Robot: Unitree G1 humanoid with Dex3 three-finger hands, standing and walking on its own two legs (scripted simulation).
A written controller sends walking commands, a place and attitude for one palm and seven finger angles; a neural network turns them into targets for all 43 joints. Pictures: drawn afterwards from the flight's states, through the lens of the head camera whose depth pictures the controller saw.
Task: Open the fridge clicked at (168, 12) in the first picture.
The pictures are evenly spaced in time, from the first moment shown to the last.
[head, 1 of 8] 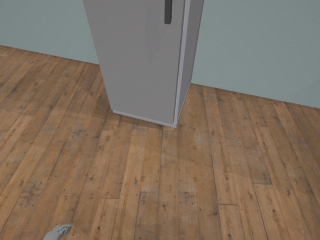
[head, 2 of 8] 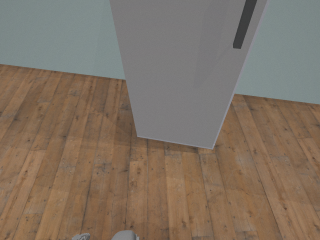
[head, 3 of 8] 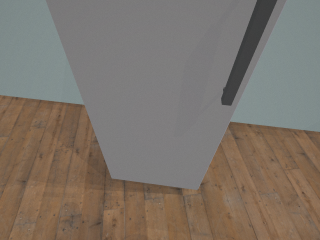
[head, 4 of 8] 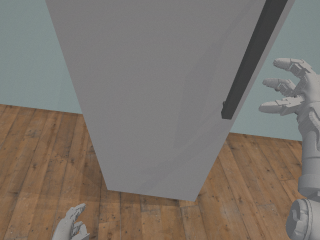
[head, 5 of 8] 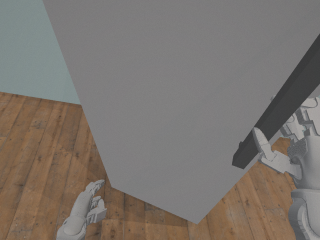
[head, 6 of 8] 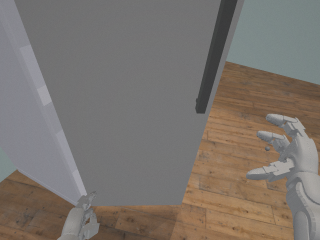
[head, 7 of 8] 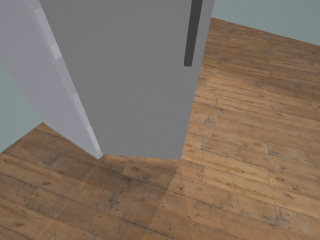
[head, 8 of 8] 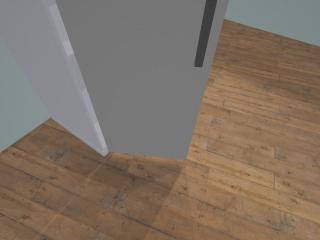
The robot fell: no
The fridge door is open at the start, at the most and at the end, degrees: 0 68 61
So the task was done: yes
